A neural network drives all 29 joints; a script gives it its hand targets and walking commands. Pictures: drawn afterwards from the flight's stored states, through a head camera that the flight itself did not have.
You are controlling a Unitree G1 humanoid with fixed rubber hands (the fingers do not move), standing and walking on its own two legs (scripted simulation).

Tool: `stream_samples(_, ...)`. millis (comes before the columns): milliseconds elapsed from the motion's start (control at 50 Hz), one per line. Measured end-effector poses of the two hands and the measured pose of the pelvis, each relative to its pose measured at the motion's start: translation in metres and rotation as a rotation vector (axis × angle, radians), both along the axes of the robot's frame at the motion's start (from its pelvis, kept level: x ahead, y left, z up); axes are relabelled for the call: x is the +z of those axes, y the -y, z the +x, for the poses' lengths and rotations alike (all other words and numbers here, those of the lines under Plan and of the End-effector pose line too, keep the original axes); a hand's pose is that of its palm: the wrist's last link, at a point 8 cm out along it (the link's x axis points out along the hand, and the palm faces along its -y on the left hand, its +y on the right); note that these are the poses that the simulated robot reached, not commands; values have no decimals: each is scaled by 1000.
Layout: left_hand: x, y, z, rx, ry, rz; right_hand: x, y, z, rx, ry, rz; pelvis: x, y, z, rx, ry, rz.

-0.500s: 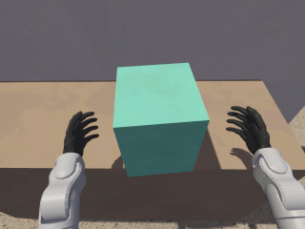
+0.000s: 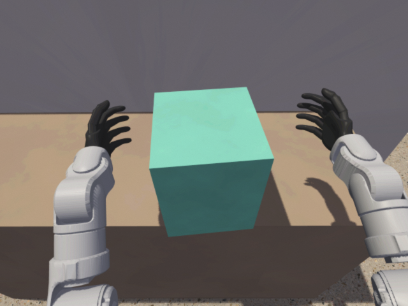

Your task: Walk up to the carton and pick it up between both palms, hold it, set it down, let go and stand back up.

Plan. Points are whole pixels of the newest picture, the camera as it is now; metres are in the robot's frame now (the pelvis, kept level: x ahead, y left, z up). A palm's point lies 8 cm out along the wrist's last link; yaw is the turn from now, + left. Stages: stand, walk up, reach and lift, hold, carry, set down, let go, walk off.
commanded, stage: reach and lift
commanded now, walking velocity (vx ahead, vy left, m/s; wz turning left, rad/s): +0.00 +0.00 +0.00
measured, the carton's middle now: (206, 164) +0.40 +0.02 +0.05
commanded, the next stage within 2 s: none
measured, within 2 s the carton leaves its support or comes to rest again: neither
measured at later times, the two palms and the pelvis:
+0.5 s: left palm (101, 108) +0.40 +0.20 +0.21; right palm (322, 92) +0.43 -0.20 +0.22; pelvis +0.00 +0.00 +0.00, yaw +1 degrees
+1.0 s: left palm (118, 152) +0.39 +0.20 +0.11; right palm (296, 137) +0.42 -0.17 +0.12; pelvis +0.00 +0.00 +0.00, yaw +1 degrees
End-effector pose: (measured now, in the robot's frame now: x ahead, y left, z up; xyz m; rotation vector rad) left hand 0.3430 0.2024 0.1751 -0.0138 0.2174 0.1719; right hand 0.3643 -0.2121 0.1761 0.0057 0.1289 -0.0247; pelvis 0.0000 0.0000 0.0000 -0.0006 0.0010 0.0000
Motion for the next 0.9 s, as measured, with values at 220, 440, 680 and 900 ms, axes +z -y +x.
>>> stream_samples(220,25,2,33,-11,0,16,26,-2,32,8,-23,8,-1,1,-3,5,-32,1)
stream_samples(440,42,0,56,-10,-5,39,45,-12,60,6,-43,0,0,1,-3,15,-44,-4)
stream_samples(680,-17,-5,48,-4,-49,35,-12,-31,56,7,-96,-15,0,-1,1,25,-25,-11)
stream_samples(900,-57,3,42,2,-67,35,-54,-37,52,-3,-96,-13,-2,-3,0,22,-65,-12)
